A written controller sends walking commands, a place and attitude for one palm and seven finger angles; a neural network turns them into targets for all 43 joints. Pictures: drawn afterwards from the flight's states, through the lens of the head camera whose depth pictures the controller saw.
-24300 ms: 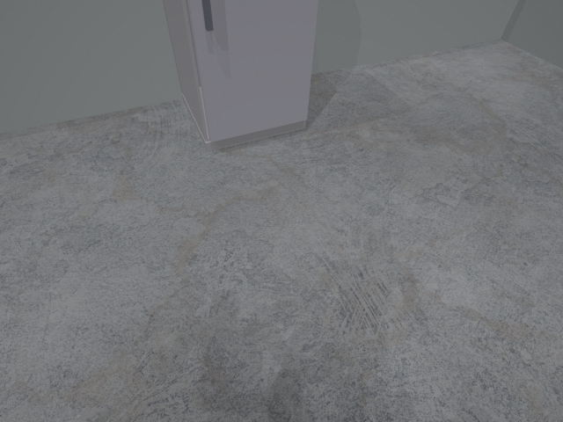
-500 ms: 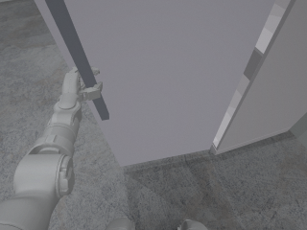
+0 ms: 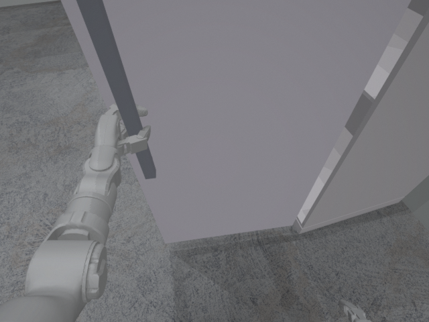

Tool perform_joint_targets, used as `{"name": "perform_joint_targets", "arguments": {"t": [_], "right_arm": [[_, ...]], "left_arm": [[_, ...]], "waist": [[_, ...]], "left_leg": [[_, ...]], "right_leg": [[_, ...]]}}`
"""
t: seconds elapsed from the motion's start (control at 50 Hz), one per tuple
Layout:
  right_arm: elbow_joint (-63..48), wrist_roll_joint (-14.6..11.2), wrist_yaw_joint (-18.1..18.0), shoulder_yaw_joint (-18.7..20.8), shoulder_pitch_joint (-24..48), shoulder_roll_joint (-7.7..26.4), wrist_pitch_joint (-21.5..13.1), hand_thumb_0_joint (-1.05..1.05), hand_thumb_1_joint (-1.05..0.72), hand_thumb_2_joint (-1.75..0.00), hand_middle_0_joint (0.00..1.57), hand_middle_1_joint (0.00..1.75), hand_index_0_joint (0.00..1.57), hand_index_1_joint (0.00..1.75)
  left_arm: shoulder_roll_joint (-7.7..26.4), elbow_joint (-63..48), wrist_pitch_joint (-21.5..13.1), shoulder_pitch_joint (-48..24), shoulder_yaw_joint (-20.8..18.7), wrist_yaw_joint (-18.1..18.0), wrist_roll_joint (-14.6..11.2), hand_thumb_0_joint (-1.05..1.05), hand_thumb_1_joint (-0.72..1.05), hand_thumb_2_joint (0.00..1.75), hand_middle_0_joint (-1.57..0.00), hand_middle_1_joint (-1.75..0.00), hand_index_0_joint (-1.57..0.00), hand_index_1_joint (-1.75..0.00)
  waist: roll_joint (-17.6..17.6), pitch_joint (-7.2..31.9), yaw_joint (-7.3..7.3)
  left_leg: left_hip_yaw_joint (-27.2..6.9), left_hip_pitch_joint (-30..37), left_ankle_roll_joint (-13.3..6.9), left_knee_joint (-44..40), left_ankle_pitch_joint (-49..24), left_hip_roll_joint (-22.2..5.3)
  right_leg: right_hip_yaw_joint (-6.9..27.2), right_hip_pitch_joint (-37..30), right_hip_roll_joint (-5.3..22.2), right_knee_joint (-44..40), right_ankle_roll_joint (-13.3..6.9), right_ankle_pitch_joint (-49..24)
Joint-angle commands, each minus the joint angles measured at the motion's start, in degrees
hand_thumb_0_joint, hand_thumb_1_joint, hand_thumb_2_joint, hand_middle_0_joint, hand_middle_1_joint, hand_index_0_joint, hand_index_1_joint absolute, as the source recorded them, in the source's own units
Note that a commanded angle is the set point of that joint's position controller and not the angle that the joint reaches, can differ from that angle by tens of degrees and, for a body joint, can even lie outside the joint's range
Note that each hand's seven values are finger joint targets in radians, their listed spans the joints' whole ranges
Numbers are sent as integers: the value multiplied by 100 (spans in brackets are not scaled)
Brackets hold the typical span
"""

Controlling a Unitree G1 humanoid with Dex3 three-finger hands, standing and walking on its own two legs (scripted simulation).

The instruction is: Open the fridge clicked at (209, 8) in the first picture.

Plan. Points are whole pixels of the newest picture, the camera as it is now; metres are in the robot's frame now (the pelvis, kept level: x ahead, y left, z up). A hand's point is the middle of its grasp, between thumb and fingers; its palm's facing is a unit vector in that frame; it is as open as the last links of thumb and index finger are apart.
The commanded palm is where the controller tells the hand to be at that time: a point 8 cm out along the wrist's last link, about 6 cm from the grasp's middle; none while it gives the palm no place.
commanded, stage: loosen the grip on the handle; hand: left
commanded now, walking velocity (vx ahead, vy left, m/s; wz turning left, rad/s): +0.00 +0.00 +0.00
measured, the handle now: (124, 89) +0.49 +0.17 +0.17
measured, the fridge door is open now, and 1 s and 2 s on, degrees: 81 79 78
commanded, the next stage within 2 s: slip the hand off the handle in 0.66 s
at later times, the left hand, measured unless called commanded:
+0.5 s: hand (142, 138) +0.45 +0.15 +0.08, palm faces +0.09 -0.98 -0.17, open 12.6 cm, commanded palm +0.42 +0.21 +0.09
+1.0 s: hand (125, 136) +0.46 +0.19 +0.08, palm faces +0.13 -0.98 -0.17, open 14.3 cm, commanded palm +0.42 +0.25 +0.09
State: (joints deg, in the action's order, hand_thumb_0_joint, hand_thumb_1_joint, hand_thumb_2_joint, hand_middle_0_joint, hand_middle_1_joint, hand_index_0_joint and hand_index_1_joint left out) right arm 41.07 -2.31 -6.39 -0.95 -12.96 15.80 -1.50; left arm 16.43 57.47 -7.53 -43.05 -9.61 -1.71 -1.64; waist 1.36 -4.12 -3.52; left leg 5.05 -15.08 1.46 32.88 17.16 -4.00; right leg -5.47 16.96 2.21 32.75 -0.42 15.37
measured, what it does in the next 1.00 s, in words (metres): stands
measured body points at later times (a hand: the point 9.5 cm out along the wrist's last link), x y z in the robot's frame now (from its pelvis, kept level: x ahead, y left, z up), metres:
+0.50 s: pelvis -0.03 +0.00 -0.01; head +0.02 +0.01 +0.44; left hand +0.44 +0.20 +0.09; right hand -0.02 -0.28 -0.12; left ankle +0.00 +0.13 -0.73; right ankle +0.02 -0.11 -0.73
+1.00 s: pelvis -0.01 +0.01 -0.01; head +0.04 +0.02 +0.44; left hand +0.45 +0.24 +0.09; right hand +0.03 -0.26 -0.12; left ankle +0.00 +0.13 -0.73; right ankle +0.02 -0.11 -0.73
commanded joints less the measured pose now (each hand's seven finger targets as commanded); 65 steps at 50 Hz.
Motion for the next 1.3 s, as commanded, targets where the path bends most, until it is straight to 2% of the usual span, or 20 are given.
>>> {"name": "perform_joint_targets", "arguments": {"t": [0.0, 0.04, 0.06, 0.08, 0.1, 0.12, 0.14, 0.24, 0.3, 0.44, 0.46, 0.48, 0.54, 0.72, 0.74, 0.76, 0.84, 0.92, 1.04, 1.28], "right_arm": [[-643, 27, -87, 275, -81, 815, -121, 0, -90, -90, 20, 30, 20, 30], [-659, 33, -85, 264, -52, 785, -109, 0, -90, -90, 20, 30, 20, 30], [-810, 183, 91, 753, -612, 723, -407, 0, -90, -90, 20, 30, 20, 30], [-190, 295, 270, 950, -415, 1189, -662, 0, -90, -90, 20, 30, 20, 30], [-500, 154, 340, 620, -804, 811, -771, 0, -90, -90, 20, 30, 20, 30], [-322, 189, 474, 625, -1024, 812, -726, 0, -90, -90, 20, 30, 20, 30], [-362, 240, 558, 571, -913, 919, -647, 0, -90, -90, 20, 30, 20, 30], [-651, 167, 733, 539, -865, 838, -485, 0, -90, -90, 20, 30, 20, 30], [-755, 92, 693, 494, -887, 901, -468, 0, -90, -90, 20, 30, 20, 30], [-611, 79, 591, 474, -1086, 941, -649, 0, -90, -90, 20, 30, 20, 30], [-533, 88, 552, 455, -1138, 1036, -628, 0, -90, -90, 20, 30, 20, 30], [-524, 97, 546, 423, -1156, 1034, -603, 0, -90, -90, 20, 30, 20, 30], [-577, 120, 592, 450, -1200, 951, -631, 0, -90, -90, 20, 30, 20, 30], [-589, 133, 633, 490, -1325, 941, -567, 0, -90, -90, 20, 30, 20, 30], [-417, 150, 604, 450, -1425, 995, -529, 0, -90, -90, 20, 30, 20, 30], [-476, 152, 621, 449, -1455, 1013, -499, 0, -90, -90, 20, 30, 20, 30], [-640, 168, 620, 442, -1402, 961, -433, 0, -90, -90, 20, 30, 20, 30], [-769, 149, 591, 442, -1380, 966, -359, 0, -90, -90, 20, 30, 20, 30], [-782, 85, 534, 458, -1308, 943, -333, 0, -90, -90, 20, 30, 20, 30], [-737, 65, 395, 394, -1365, 1029, -341, 0, -90, -90, 20, 30, 20, 30]], "left_arm": [[1509, -1064, -285, -1578, -329, -196, -17, 0, 90, 90, -45, -140, -45, -140], [1396, -1062, -285, -1511, -255, -206, -31, 0, 90, 90, -45, -140, -45, -140], [3487, -2447, -580, -5065, -1424, -75, 658, 0, 90, 90, -45, -140, -45, -140], [4094, -1370, -32, -5727, -2297, 146, 519, 0, 78, 84, -45, -140, -45, -140], [1695, 0, 296, -3655, -675, 344, 537, 0, 66, 78, -45, -140, -45, -140], [1417, 128, 228, -3017, -1035, 430, 338, 0, 54, 73, -45, -140, -45, -140], [1808, -537, -59, -2996, -1318, 358, 186, 0, 42, 67, -45, -140, -45, -140], [1068, -578, -582, -2695, -433, 136, 410, 0, -19, 37, -45, -140, -45, -140], [1441, -422, -533, -2895, -517, 27, 480, 0, -55, 20, -42, -137, -42, -137], [1435, -575, -568, -3441, -441, -121, 276, 0, -55, 20, -33, -125, -33, -125], [2237, -294, -597, -3499, -984, -167, 348, 0, -55, 20, -32, -123, -32, -123], [2336, -354, -655, -3591, -959, -180, 397, 0, -55, 20, -30, -122, -30, -122], [1926, -645, -845, -3482, -673, -127, 405, 0, -55, 20, -26, -117, -26, -117], [1569, -878, -747, -2937, -636, -93, 237, 0, -55, 20, -25, -115, -25, -115], [1778, -115, -685, -3144, -743, -108, 322, 0, -55, 20, -25, -115, -25, -115], [1908, -103, -679, -3117, -815, -86, 368, 0, -55, 20, -25, -115, -25, -115], [2089, -371, -800, -2938, -991, -21, 433, 0, -55, 20, -25, -115, -25, -115], [2221, -452, -825, -2540, -1137, 149, 345, 0, -55, 20, -25, -115, -25, -115], [1816, -960, -876, -2714, -707, 512, 175, 0, -55, 20, -25, -115, -25, -115], [2591, -694, -829, -2530, -1188, 943, 42, 0, -55, 20, -25, -115, -25, -115]], "waist": [[-211, 1947, 319], [-312, 1879, 320], [-1198, 1769, 353], [356, 3192, -109], [-678, 3206, -184], [-419, 2848, -154], [151, 2858, 38], [-275, 2374, -191], [-207, 2307, -198], [-319, 2378, -270], [-488, 2182, -282], [-404, 2188, -291], [47, 2592, -243], [53, 2849, -169], [-382, 2226, -399], [-433, 2137, -333], [1, 2757, -133], [-208, 2863, -25], [142, 2758, -180], [14, 2636, -149]], "left_leg": [[-532, 348, -213, -387, -2015, -587], [-452, 287, -209, -365, -1679, -542], [101, 174, -306, -79, -1447, -230], [-174, -202, -222, -725, -2728, 256], [-227, 308, -219, -405, -3795, 295], [-264, 371, -151, -134, -3497, 279], [-212, 518, -141, -139, -3049, 255], [-233, -232, -278, -209, -979, 296], [-223, -597, -333, -338, 147, 356], [-275, -696, -363, -376, 439, 381], [-260, -957, -387, -333, 504, 388], [-289, -1017, -393, -360, 458, 401], [-309, -705, -374, -297, 71, 410], [-359, -254, -318, -173, -1029, 361], [-375, -661, -341, -113, -741, 362], [-369, -889, -343, -137, -525, 388], [-360, -616, -323, -38, -881, 425], [-331, -636, -331, 51, -1211, 413], [-433, -305, -305, 120, -1275, 367], [-503, -585, -338, 209, -1202, 403]], "right_leg": [[471, -981, 509, -370, 60, -1716], [556, -874, 546, -488, 50, -1464], [889, -1162, 312, -834, 122, -2328], [412, -1487, -130, 535, -412, -3866], [241, -472, -142, 222, -171, -3343], [241, 35, -148, -22, -73, -2911], [350, -33, -105, -84, -103, -2609], [364, 418, -166, -186, -101, -1116], [510, 487, -122, -363, -86, -6], [607, 445, -138, -519, -56, 386], [670, 463, -131, -552, -27, 489], [655, 411, -136, -501, -24, 424], [590, 349, -178, -341, -63, -95], [425, 245, -254, -130, -83, -1190], [411, 569, -245, -167, -36, -1043], [429, 569, -236, -167, -26, -866], [444, 370, -224, 21, -79, -1174], [442, 184, -239, 117, -75, -1528], [396, 554, -277, 88, -78, -1385], [375, 533, -279, 155, -92, -1362]]}}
